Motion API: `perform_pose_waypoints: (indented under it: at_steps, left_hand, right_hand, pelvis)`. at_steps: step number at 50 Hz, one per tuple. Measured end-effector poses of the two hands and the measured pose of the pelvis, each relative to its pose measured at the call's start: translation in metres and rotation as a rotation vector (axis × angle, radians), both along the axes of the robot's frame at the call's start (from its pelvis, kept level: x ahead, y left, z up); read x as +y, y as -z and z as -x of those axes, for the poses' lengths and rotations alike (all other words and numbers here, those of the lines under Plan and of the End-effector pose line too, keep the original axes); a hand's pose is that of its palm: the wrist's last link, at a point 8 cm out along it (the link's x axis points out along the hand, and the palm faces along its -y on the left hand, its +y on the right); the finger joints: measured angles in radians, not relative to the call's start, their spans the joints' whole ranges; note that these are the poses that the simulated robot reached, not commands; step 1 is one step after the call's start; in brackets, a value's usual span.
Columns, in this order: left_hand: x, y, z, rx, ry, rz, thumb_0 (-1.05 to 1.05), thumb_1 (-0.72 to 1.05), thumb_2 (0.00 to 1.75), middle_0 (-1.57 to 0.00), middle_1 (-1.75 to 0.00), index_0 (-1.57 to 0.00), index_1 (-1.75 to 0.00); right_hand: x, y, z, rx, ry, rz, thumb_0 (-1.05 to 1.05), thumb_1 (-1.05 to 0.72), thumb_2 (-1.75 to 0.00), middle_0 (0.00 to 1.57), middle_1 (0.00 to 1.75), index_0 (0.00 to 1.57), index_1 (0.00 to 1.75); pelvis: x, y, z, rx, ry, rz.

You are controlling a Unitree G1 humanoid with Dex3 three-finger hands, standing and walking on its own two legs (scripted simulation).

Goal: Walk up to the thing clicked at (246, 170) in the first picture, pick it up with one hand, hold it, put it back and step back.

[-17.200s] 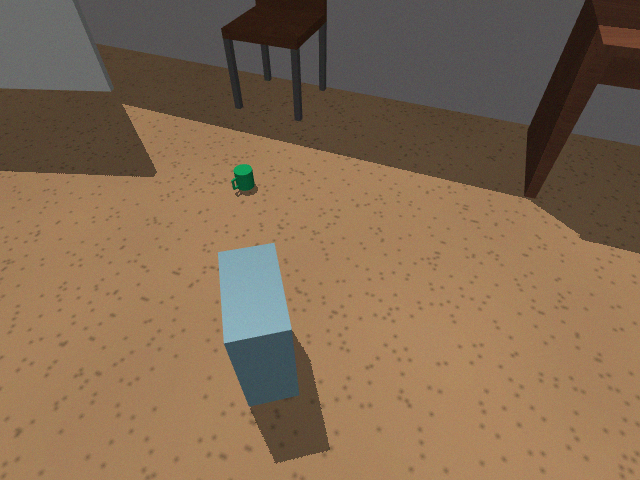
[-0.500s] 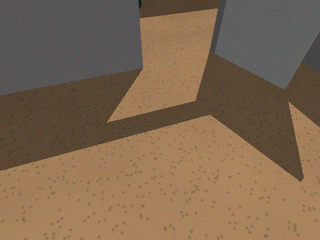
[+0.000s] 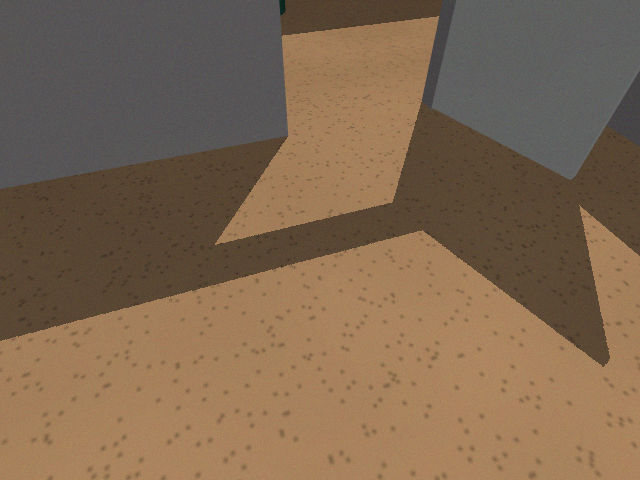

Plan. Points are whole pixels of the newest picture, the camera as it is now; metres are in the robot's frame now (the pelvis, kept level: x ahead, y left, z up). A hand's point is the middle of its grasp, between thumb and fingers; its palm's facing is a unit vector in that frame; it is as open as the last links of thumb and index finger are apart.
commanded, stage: stand
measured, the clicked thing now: out of the picture +0.18 -1.21 -0.73
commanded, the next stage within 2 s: walk up in 0.42 s
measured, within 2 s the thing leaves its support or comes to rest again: neither
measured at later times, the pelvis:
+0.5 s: pelvis +0.00 +0.00 +0.00, yaw +0 degrees
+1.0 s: pelvis +0.16 -0.02 -0.03, yaw +3 degrees
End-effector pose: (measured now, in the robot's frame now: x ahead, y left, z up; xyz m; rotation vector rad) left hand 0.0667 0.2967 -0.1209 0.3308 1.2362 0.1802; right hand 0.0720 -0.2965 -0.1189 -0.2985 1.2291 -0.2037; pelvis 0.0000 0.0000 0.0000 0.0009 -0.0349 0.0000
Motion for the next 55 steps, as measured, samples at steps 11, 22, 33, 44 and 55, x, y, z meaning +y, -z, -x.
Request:
perform_pose_waypoints:
  at_steps: [11,22,33,44,55]
  left_hand:
    - [0.001,0.0,0.0,-0.004,-0.003,0.0,0.01,0.91,0.9,-0.2,-0.3,-0.2,-0.3]
    - [0.003,-0.001,0.006,0.0,-0.009,0.002,0.01,0.91,0.9,-0.2,-0.3,-0.2,-0.3]
    - [0.01,-0.014,-0.012,-0.035,0.021,-0.066,0.01,0.91,0.9,-0.2,-0.3,-0.2,-0.3]
    - [0.006,-0.025,-0.014,0.018,-0.098,-0.096,0.01,0.91,0.9,-0.2,-0.3,-0.2,-0.3]
    - [0.016,0.024,-0.121,0.045,-0.094,-0.01,0.01,0.91,0.9,-0.2,-0.3,-0.2,-0.3]
  right_hand:
    - [0.002,0.0,-0.001,-0.006,-0.003,-0.001,0.01,-0.9,-0.9,0.21,0.3,0.2,0.3]
    - [0.002,0.0,0.001,-0.006,-0.003,-0.007,0.01,-0.9,-0.9,0.21,0.3,0.2,0.3]
    - [-0.055,0.008,0.008,-0.021,0.056,0.009,0.01,-0.9,-0.9,0.21,0.3,0.2,0.3]
    - [-0.06,0.002,-0.102,-0.025,-0.076,0.0,0.01,-0.9,-0.9,0.2,0.3,0.2,0.3]
    - [-0.005,-0.001,-0.261,-0.203,-0.155,0.0,0.01,-0.9,-0.9,0.2,0.3,0.2,0.3]
  pelvis:
    - [0.001,0.0,0.0,-0.003,-0.002,0.0]
    - [0.001,0.0,0.001,-0.004,-0.003,0.0]
    - [-0.025,0.014,-0.024,-0.009,0.029,-0.011]
    - [-0.032,0.008,-0.096,-0.016,-0.027,0.026]
    - [-0.004,0.031,-0.198,-0.022,-0.053,0.008]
